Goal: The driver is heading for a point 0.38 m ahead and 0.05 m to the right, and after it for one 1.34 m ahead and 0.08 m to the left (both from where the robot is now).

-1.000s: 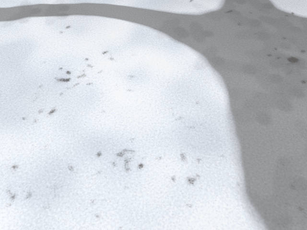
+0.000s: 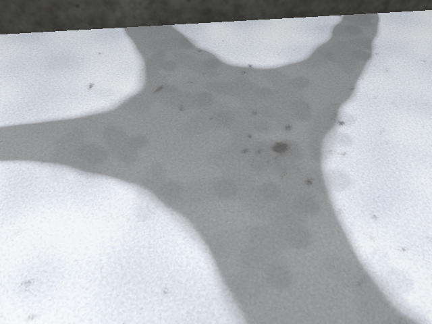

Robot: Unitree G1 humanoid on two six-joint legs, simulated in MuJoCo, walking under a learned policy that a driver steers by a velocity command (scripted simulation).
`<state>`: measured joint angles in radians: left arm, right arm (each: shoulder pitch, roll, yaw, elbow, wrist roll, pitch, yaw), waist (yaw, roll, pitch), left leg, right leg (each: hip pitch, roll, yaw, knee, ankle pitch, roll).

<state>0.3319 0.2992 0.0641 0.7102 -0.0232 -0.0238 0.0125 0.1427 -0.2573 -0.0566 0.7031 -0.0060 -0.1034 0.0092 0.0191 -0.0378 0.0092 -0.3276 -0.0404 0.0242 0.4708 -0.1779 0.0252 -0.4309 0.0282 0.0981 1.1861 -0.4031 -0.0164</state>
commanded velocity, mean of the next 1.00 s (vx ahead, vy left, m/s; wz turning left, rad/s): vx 0.26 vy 0.00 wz -0.14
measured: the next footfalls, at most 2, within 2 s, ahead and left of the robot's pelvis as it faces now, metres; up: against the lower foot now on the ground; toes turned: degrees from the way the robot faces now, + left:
right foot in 0.38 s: +0.34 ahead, -0.19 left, +0.00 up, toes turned -16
left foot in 0.92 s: +0.40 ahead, +0.03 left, +0.00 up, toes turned -3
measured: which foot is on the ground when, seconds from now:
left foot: down 0.00-0.38, up 0.40-0.90, down 0.92-1.00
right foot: up 0.00-0.36, down 0.38-0.94, up 0.96-1.00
